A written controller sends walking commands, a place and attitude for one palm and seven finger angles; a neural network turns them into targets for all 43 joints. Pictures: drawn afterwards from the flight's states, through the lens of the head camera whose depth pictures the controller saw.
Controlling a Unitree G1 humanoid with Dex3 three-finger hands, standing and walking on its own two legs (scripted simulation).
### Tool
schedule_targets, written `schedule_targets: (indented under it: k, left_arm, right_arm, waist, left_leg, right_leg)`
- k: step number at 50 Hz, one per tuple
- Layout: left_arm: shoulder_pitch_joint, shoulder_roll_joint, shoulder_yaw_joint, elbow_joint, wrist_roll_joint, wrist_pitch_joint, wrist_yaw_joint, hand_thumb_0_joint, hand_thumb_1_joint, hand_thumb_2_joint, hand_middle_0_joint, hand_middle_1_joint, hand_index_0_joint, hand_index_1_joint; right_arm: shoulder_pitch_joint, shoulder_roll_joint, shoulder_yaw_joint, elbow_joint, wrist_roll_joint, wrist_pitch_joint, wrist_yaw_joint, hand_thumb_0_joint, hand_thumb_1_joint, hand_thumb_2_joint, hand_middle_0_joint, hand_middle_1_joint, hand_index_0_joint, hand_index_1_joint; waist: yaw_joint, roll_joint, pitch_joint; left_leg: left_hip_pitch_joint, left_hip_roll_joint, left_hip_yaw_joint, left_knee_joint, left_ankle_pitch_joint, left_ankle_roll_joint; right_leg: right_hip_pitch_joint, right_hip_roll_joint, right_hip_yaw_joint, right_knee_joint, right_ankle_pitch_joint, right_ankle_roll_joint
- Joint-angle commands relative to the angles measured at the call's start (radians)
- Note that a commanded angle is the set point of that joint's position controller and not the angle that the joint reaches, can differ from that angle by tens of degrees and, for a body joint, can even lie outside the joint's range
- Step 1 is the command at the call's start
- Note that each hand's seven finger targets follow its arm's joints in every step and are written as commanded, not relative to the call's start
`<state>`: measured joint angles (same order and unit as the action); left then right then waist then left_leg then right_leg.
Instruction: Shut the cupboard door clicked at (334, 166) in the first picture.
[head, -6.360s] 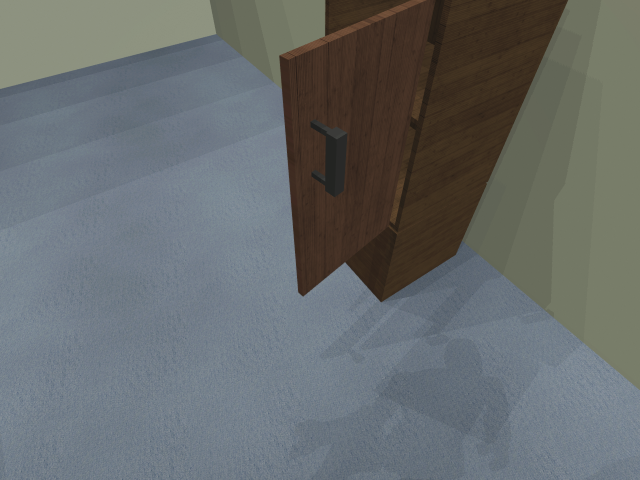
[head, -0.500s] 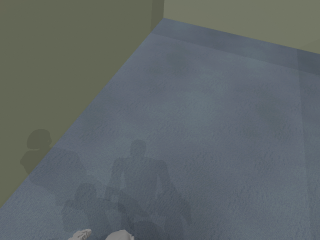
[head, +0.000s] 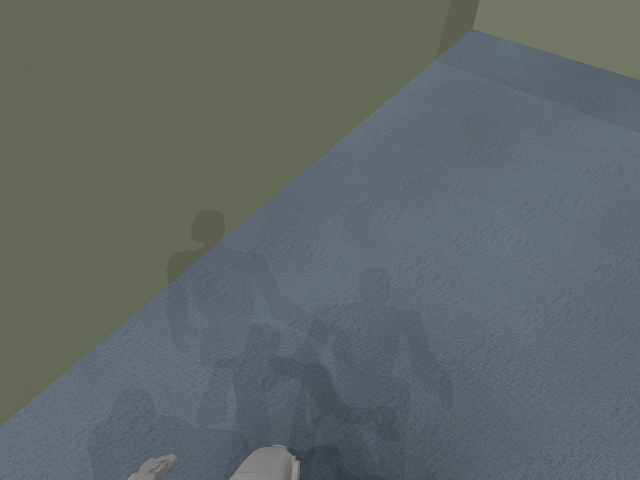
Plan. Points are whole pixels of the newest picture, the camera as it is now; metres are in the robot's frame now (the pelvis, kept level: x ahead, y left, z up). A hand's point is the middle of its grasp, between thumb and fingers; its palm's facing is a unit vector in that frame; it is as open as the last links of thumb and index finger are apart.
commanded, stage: walk to a spot facing it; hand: left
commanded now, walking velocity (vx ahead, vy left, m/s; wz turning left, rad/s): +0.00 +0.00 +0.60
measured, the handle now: out of the picture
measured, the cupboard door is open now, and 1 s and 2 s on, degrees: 100 100 100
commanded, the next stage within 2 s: none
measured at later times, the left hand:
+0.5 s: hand out of the picture +0.03 +0.23 -0.16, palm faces +0.34 -0.90 -0.25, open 7.4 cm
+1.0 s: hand out of the picture -0.02 +0.16 -0.17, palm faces +0.61 -0.76 -0.22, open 7.3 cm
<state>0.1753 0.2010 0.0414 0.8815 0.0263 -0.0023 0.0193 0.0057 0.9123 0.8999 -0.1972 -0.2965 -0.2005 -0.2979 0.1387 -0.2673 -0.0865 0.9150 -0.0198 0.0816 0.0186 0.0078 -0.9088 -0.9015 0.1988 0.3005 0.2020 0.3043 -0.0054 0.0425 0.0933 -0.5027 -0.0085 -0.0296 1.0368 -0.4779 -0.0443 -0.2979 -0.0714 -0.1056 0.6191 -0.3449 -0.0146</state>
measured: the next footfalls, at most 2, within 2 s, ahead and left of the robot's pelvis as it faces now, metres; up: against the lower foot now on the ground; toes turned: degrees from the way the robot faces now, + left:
left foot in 0.28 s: +0.03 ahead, +0.12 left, +0.00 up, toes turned +19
right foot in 0.66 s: +0.13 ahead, -0.13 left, +0.00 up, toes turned +21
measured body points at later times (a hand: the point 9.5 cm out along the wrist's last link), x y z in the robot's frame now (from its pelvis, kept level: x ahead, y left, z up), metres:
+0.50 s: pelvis +0.02 +0.00 +0.01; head +0.07 +0.03 +0.45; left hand +0.01 +0.27 -0.14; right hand +0.20 -0.21 -0.13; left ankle -0.01 +0.11 -0.73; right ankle +0.05 -0.16 -0.66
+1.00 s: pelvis +0.05 -0.04 +0.00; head +0.08 +0.00 +0.44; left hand -0.05 +0.20 -0.15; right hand +0.28 -0.18 -0.14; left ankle -0.02 +0.06 -0.73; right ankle +0.10 -0.14 -0.73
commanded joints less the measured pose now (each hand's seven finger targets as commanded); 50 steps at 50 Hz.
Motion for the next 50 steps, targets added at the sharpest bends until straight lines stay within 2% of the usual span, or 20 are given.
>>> schedule_targets:
  k: [1, 8, 12, 13, 14, 15, 17, 19, 21, 26, 30, 31, 32, 33, 35, 38, 44, 48, 49, 50]
  left_arm:
    - [0.034, 0.158, 0.035, -0.06, -0.002, -0.02, 0.015, 0.0, 0.9, 0.9, -0.2, -0.3, -0.2, -0.3]
    - [0.147, 0.213, 0.055, -0.008, 0.003, -0.018, 0.015, 0.0, 0.9, 0.9, -0.2, -0.3, -0.2, -0.3]
    - [0.104, 0.222, 0.068, -0.009, -0.004, -0.015, 0.006, 0.0, 0.9, 0.9, -0.2, -0.3, -0.2, -0.3]
    - [0.088, 0.212, 0.066, -0.022, -0.013, -0.012, 0.002, 0.0, 0.9, 0.9, -0.2, -0.3, -0.2, -0.3]
    - [0.065, 0.141, 0.053, -0.064, -0.021, -0.007, -0.007, 0.0, 0.9, 0.9, -0.2, -0.3, -0.2, -0.3]
    - [-0.005, 0.132, 0.038, -0.107, -0.009, 0.006, 0.0, 0.0, 0.9, 0.9, -0.2, -0.3, -0.2, -0.3]
    - [-0.073, 0.126, 0.041, -0.089, -0.01, 0.02, 0.007, 0.0, 0.9, 0.9, -0.2, -0.3, -0.2, -0.3]
    - [-0.019, 0.125, 0.048, -0.048, -0.007, 0.03, -0.005, 0.0, 0.9, 0.9, -0.2, -0.3, -0.2, -0.3]
    - [0.009, 0.118, 0.048, -0.036, -0.008, 0.034, -0.01, 0.0, 0.9, 0.9, -0.2, -0.3, -0.2, -0.3]
    - [-0.037, 0.102, 0.041, -0.062, -0.01, 0.031, -0.01, 0.0, 0.9, 0.9, -0.2, -0.3, -0.2, -0.3]
    - [0.047, 0.11, 0.045, -0.055, -0.015, 0.013, -0.007, 0.0, 0.9, 0.9, -0.2, -0.3, -0.2, -0.3]
    - [0.098, 0.144, 0.053, -0.046, -0.013, 0.002, -0.002, 0.0, 0.9, 0.9, -0.2, -0.3, -0.2, -0.3]
    - [0.142, 0.242, 0.073, -0.043, 0.006, -0.012, 0.009, 0.0, 0.9, 0.9, -0.2, -0.3, -0.2, -0.3]
    - [0.135, 0.294, 0.071, -0.051, 0.005, -0.008, 0.011, 0.0, 0.9, 0.9, -0.2, -0.3, -0.2, -0.3]
    - [0.037, 0.219, 0.054, -0.07, -0.003, -0.01, 0.018, 0.0, 0.9, 0.9, -0.2, -0.3, -0.2, -0.3]
    - [-0.025, 0.156, 0.037, -0.089, -0.003, -0.012, 0.019, 0.0, 0.9, 0.9, -0.2, -0.3, -0.2, -0.3]
    - [0.086, 0.218, 0.06, -0.039, 0.004, -0.012, 0.016, 0.0, 0.9, 0.9, -0.2, -0.3, -0.2, -0.3]
    - [0.068, 0.221, 0.071, -0.031, -0.005, -0.005, 0.006, 0.0, 0.9, 0.9, -0.2, -0.3, -0.2, -0.3]
    - [0.058, 0.199, 0.069, -0.046, -0.013, 0.0, 0.001, 0.0, 0.9, 0.9, -0.2, -0.3, -0.2, -0.3]
    - [0.037, 0.124, 0.05, -0.09, -0.02, 0.006, -0.008, 0.0, 0.9, 0.9, -0.2, -0.3, -0.2, -0.3]
  right_arm:
    - [-0.05, -0.045, -0.008, -0.083, 0.004, -0.024, 0.013, 0.0, -0.9, -0.9, 0.2, 0.3, 0.2, 0.3]
    - [-0.127, -0.007, 0.016, -0.091, 0.012, -0.034, 0.02, 0.0, -0.9, -0.9, 0.2, 0.3, 0.2, 0.3]
    - [-0.034, -0.04, 0.009, -0.076, 0.007, -0.047, 0.015, 0.0, -0.9, -0.9, 0.2, 0.3, 0.2, 0.3]
    - [0.045, -0.096, -0.007, -0.058, 0.001, -0.054, 0.012, 0.0, -0.9, -0.9, 0.2, 0.3, 0.2, 0.3]
    - [0.125, -0.217, -0.038, -0.048, -0.008, -0.062, 0.004, 0.0, -0.9, -0.9, 0.2, 0.3, 0.2, 0.3]
    - [0.184, -0.261, -0.044, -0.026, 0.002, -0.051, -0.002, 0.0, -0.9, -0.9, 0.2, 0.3, 0.2, 0.3]
    - [0.128, -0.21, -0.036, -0.037, 0.001, -0.059, -0.028, 0.0, -0.9, -0.9, 0.2, 0.3, 0.2, 0.3]
    - [0.023, -0.167, -0.021, -0.062, -0.002, -0.062, -0.031, 0.0, -0.9, -0.9, 0.2, 0.3, 0.2, 0.3]
    - [0.008, -0.157, -0.017, -0.065, -0.001, -0.067, -0.029, 0.0, -0.9, -0.9, 0.2, 0.3, 0.2, 0.3]
    - [0.03, -0.167, -0.029, -0.058, -0.008, -0.061, -0.024, 0.0, -0.9, -0.9, 0.2, 0.3, 0.2, 0.3]
    - [-0.026, -0.166, -0.037, -0.082, -0.004, -0.05, -0.021, 0.0, -0.9, -0.9, 0.2, 0.3, 0.2, 0.3]
    - [-0.033, -0.142, -0.035, -0.092, 0.004, -0.05, -0.018, 0.0, -0.9, -0.9, 0.2, 0.3, 0.2, 0.3]
    - [-0.018, -0.074, -0.027, -0.108, 0.014, -0.05, -0.009, 0.0, -0.9, -0.9, 0.2, 0.3, 0.2, 0.3]
    - [-0.027, -0.065, -0.026, -0.126, 0.009, -0.048, -0.006, 0.0, -0.9, -0.9, 0.2, 0.3, 0.2, 0.3]
    - [-0.021, -0.079, -0.03, -0.093, 0.002, -0.03, -0.002, 0.0, -0.9, -0.9, 0.2, 0.3, 0.2, 0.3]
    - [-0.003, -0.043, -0.014, -0.062, 0.003, -0.022, 0.013, 0.0, -0.9, -0.9, 0.2, 0.3, 0.2, 0.3]
    - [-0.064, -0.008, 0.009, -0.073, 0.011, -0.035, 0.019, 0.0, -0.9, -0.9, 0.2, 0.3, 0.2, 0.3]
    - [0.017, -0.044, 0.002, -0.065, 0.008, -0.048, 0.015, 0.0, -0.9, -0.9, 0.2, 0.3, 0.2, 0.3]
    - [0.087, -0.106, -0.015, -0.05, 0.002, -0.057, 0.012, 0.0, -0.9, -0.9, 0.2, 0.3, 0.2, 0.3]
    - [0.155, -0.226, -0.046, -0.047, -0.007, -0.062, 0.005, 0.0, -0.9, -0.9, 0.2, 0.3, 0.2, 0.3]
  waist:
    - [0.002, -0.264, -0.117]
    - [0.06, -0.262, -0.151]
    - [0.0, -0.214, -0.188]
    - [-0.049, -0.103, -0.23]
    - [-0.094, 0.209, -0.272]
    - [-0.111, 0.206, -0.256]
    - [-0.088, 0.149, -0.203]
    - [-0.025, 0.115, -0.145]
    - [-0.005, 0.111, -0.137]
    - [-0.018, 0.111, -0.131]
    - [0.029, 0.129, -0.141]
    - [0.056, 0.06, -0.152]
    - [0.074, -0.222, -0.183]
    - [0.076, -0.361, -0.161]
    - [0.024, -0.321, -0.112]
    - [-0.013, -0.256, -0.1]
    - [0.049, -0.242, -0.138]
    - [-0.003, -0.203, -0.171]
    - [-0.047, -0.064, -0.217]
    - [-0.086, 0.266, -0.238]
  left_leg:
    - [-0.091, 0.046, 0.042, 0.137, 0.036, -0.032]
    - [0.022, 0.023, 0.15, -0.258, 0.024, -0.016]
    - [0.257, 0.006, 0.179, -0.525, 0.2, 0.015]
    - [0.452, 0.07, 0.12, -0.6, 0.41, 0.05]
    - [0.636, 0.363, -0.272, -0.62, 0.818, 0.202]
    - [0.589, 0.479, -0.336, -0.632, 0.95, 0.306]
    - [0.489, 0.389, -0.293, -0.639, 0.819, 0.274]
    - [0.383, 0.287, -0.17, -0.663, 0.703, 0.212]
    - [0.363, 0.246, -0.13, -0.669, 0.664, 0.192]
    - [0.321, 0.227, -0.179, -0.659, 0.601, 0.194]
    - [0.184, 0.187, -0.216, -0.577, 0.551, 0.157]
    - [0.102, 0.137, -0.196, -0.501, 0.44, 0.113]
    - [-0.071, 0.003, -0.059, -0.288, 0.136, 0.032]
    - [-0.104, -0.048, 0.011, -0.014, -0.174, 0.003]
    - [-0.104, 0.024, -0.034, 0.228, -0.064, 0.001]
    - [-0.058, 0.051, 0.028, 0.154, 0.043, -0.027]
    - [0.047, 0.028, 0.132, -0.235, 0.008, -0.022]
    - [0.265, 0.011, 0.155, -0.531, 0.209, 0.006]
    - [0.442, 0.097, 0.059, -0.617, 0.399, 0.044]
    - [0.581, 0.386, -0.341, -0.649, 0.787, 0.202]
  right_leg:
    - [0.194, -0.249, 0.095, -0.232, 0.638, -0.083]
    - [0.342, -0.29, 0.014, -0.156, 0.819, -0.086]
    - [0.229, -0.284, -0.068, -0.003, 0.74, -0.027]
    - [0.08, -0.265, -0.097, 0.146, 0.605, 0.021]
    - [-0.226, -0.106, -0.118, 0.391, -0.07, 0.101]
    - [-0.304, -0.063, -0.001, 0.516, -0.347, 0.1]
    - [-0.346, -0.07, 0.097, 0.587, -0.229, 0.103]
    - [-0.291, -0.057, 0.106, 0.566, -0.104, 0.106]
    - [-0.253, -0.038, 0.095, 0.494, -0.071, 0.106]
    - [-0.154, 0.012, 0.067, 0.263, -0.085, 0.102]
    - [0.091, 0.059, 0.038, -0.035, 0.052, 0.086]
    - [0.22, 0.012, 0.073, -0.19, 0.141, 0.077]
    - [0.36, -0.235, 0.326, -0.323, 0.204, 0.006]
    - [0.257, -0.443, 0.464, -0.346, 0.295, -0.113]
    - [0.128, -0.359, 0.373, -0.327, 0.254, -0.132]
    - [0.134, -0.256, 0.11, -0.272, 0.467, -0.087]
    - [0.265, -0.302, 0.037, -0.184, 0.661, -0.099]
    - [0.17, -0.286, -0.038, -0.039, 0.566, -0.026]
    - [0.029, -0.249, -0.079, 0.117, 0.415, 0.027]
    - [-0.267, -0.087, -0.101, 0.354, -0.213, 0.111]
